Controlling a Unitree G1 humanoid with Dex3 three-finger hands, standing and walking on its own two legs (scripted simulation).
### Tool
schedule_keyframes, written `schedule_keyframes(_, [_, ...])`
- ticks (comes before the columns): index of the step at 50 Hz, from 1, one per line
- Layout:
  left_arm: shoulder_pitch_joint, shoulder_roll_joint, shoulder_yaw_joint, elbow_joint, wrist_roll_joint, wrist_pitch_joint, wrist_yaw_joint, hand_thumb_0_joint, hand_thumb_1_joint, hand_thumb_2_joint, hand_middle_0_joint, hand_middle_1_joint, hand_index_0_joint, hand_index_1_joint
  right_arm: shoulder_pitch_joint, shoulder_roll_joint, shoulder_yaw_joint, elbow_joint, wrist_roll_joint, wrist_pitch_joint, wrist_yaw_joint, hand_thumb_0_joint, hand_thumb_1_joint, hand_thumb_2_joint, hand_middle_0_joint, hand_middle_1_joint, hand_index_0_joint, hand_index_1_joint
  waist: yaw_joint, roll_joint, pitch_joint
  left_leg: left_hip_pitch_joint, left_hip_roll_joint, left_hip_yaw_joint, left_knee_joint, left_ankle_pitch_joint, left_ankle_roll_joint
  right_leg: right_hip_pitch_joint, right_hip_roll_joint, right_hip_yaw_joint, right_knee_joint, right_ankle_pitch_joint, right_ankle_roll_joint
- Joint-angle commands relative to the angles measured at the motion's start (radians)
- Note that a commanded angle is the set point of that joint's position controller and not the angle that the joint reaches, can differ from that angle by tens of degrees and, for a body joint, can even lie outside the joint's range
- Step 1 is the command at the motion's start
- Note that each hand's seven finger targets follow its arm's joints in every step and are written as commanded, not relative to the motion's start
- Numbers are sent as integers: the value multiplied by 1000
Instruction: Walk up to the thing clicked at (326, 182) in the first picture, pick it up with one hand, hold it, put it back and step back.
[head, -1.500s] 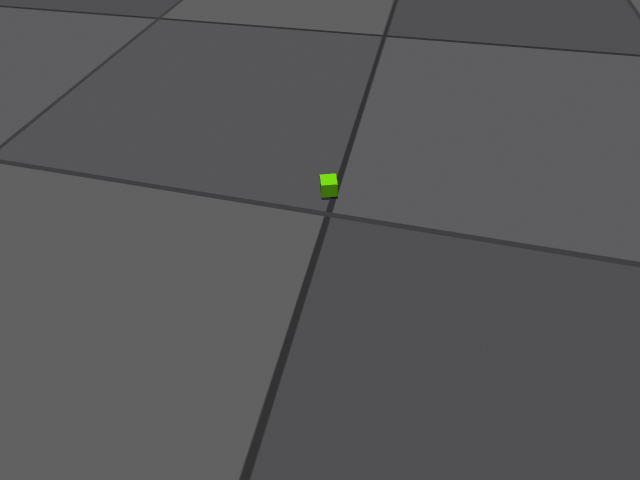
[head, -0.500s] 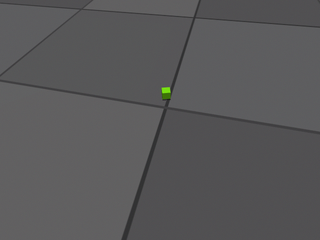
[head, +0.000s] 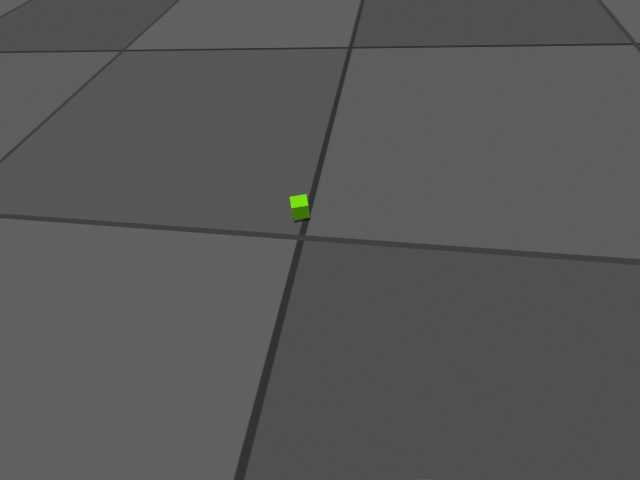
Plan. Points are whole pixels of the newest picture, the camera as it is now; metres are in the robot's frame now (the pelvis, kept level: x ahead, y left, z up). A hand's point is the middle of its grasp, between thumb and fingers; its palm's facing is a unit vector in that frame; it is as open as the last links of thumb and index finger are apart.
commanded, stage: walk up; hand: left
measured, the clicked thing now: (299, 207) +1.29 +0.19 -0.72
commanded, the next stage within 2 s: none
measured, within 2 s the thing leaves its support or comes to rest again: neither
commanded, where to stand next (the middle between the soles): +0.88 -0.01 m, yaw -5 degrees
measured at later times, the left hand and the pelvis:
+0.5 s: hand (165, 380) +0.29 +0.30 -0.14, palm faces -0.14 -0.93 -0.34, open 7.4 cm; pelvis +0.23 +0.03 +0.01, yaw -4 degrees
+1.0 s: hand (224, 243) +0.54 +0.23 -0.09, palm faces -0.11 -0.91 -0.40, open 7.4 cm; pelvis +0.45 -0.03 +0.02, yaw -6 degrees
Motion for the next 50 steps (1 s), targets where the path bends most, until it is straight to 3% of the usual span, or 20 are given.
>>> schedule_keyframes(1, [23,329,69,-88,-28,-22,33,0,900,900,-200,-300,-200,-300,-111,-208,-30,-142,24,-50,6,0,-900,-900,200,300,200,300,41,-182,90,-446,30,-50,253,99,-3,151,-342,655,-559,-520,-237])
schedule_keyframes(5, [29,255,44,-90,-37,-40,36,0,900,900,-200,-300,-200,-300,3,-162,-23,-113,31,-42,29,0,-900,-900,200,300,200,300,10,-174,59,-326,43,-21,103,236,2,104,-219,353,-495,-253,-190])
schedule_keyframes(13, [52,278,40,-141,-33,-48,32,0,900,900,-200,-300,-200,-300,-147,-136,-32,-219,18,-61,47,0,-900,-900,200,300,200,300,40,-157,51,-203,33,53,-288,344,-33,88,-200,205,-418,-66,-190])
schedule_keyframes(16, [50,265,30,-147,-33,-42,34,0,900,900,-200,-300,-200,-300,-18,-138,-47,-191,17,-74,35,0,-900,-900,200,300,200,300,-37,-111,-33,59,-33,124,-359,374,-16,25,-170,138,-209,167,-157])
schedule_keyframes(17, [81,224,16,-150,-33,-40,36,0,900,900,-200,-300,-200,-300,93,-174,-62,-159,12,-81,24,0,-900,-900,200,300,200,300,-85,-4,-108,224,-57,118,-383,314,12,-19,-104,81,21,267,-129])
schedule_keyframes(18, [145,157,-5,-156,-45,-36,42,0,900,900,-200,-300,-200,-300,216,-238,-86,-146,-5,-88,10,0,-900,-900,200,300,200,300,-130,189,-188,380,86,-100,-498,111,77,-155,-15,26,336,188,-82])
schedule_keyframes(19, [177,100,-20,-166,-54,-34,47,0,900,900,-200,-300,-200,-300,209,-290,-92,-177,-4,-95,0,0,-900,-900,200,300,200,300,-97,284,-178,447,327,-558,-616,19,153,-384,116,64,492,-256,-43])
schedule_keyframes(20, [142,225,6,-148,-43,-26,64,0,900,900,-200,-300,-200,-300,157,-307,-96,-188,33,-91,2,0,-900,-900,200,300,200,300,-95,144,-162,367,378,-637,-650,-42,241,-374,50,158,565,-274,-64])
schedule_keyframes(25, [122,189,2,-117,-59,-27,40,0,900,900,-200,-300,-200,-300,57,-177,-36,-225,52,-102,-9,0,-900,-900,200,300,200,300,-14,56,-9,76,191,-89,-598,597,153,-231,-38,162,443,-57,-35])
schedule_keyframes(30, [0,157,-3,-178,-45,-17,10,0,900,900,-200,-300,-200,-300,52,-200,-35,-263,44,-102,-9,0,-900,-900,200,300,200,300,-25,93,35,60,191,19,-610,666,202,-215,-79,53,131,22,-1])
schedule_keyframes(34, [-43,149,11,-181,-35,-20,-1,0,900,900,-200,-300,-200,-300,59,-206,-35,-270,46,-91,-4,0,-900,-900,200,300,200,300,-29,75,-14,37,150,53,-543,564,157,-53,-33,-11,-45,148,-29])
schedule_keyframes(37, [48,172,30,-142,-32,-23,8,0,900,900,-200,-300,-200,-300,38,-195,-27,-289,52,-80,-9,0,-900,-900,200,300,200,300,41,-24,-55,-79,142,55,-384,498,126,188,0,-32,-96,170,-49])
schedule_keyframes(38, [138,212,50,-118,-32,-31,18,0,900,900,-200,-300,-200,-300,67,-152,-9,-293,51,-81,-8,0,-900,-900,200,300,200,300,87,-133,-123,-126,95,85,-179,523,94,345,-3,12,-120,116,-72])
schedule_keyframes(39, [238,272,74,-104,-25,-38,31,0,900,900,-200,-300,-200,-300,116,-109,8,-295,51,-82,-7,0,-900,-900,200,300,200,300,130,-302,-190,-241,4,139,88,396,62,470,-109,184,-210,-69,-106])
schedule_keyframes(40, [247,343,82,-130,-33,-44,40,0,900,900,-200,-300,-200,-300,174,-81,21,-300,55,-73,-4,0,-900,-900,200,300,200,300,104,-394,-204,-409,-99,93,259,15,19,509,-392,682,-380,-207,-188])
schedule_keyframes(41, [178,357,79,-142,-47,-41,39,0,900,900,-200,-300,-200,-300,144,-200,-10,-272,48,-58,-15,0,-900,-900,200,300,200,300,96,-297,-156,-423,-55,19,344,-11,14,415,-425,789,-410,-306,-268])
schedule_keyframes(42, [138,337,74,-158,-53,-36,42,0,900,900,-200,-300,-200,-300,107,-211,-14,-260,45,-58,-20,0,-900,-900,200,300,200,300,90,-254,-90,-437,-27,-16,356,20,15,328,-407,747,-428,-314,-281])
schedule_keyframes(45, [33,243,46,-175,-55,-43,51,0,900,900,-200,-300,-200,-300,142,-160,-4,-212,62,-48,-5,0,-900,-900,200,300,200,300,8,-199,16,-356,17,-48,245,189,21,131,-237,338,-420,-94,-163])
schedule_keyframes(48, [48,225,39,-184,-44,-58,47,0,900,900,-200,-300,-200,-300,161,-139,-6,-205,44,-38,12,0,-900,-900,200,300,200,300,2,-200,7,-305,-2,-14,166,266,-4,76,-200,226,-430,22,-188])
schedule_keyframes(50, [49,228,42,-196,-39,-62,45,0,900,900,-200,-300,-200,-300,131,-140,-14,-215,42,-35,20,0,-900,-900,200,300,200,300,5,-195,11,-320,3,-1,72,300,-28,76,-204,193,-452,-49,-194])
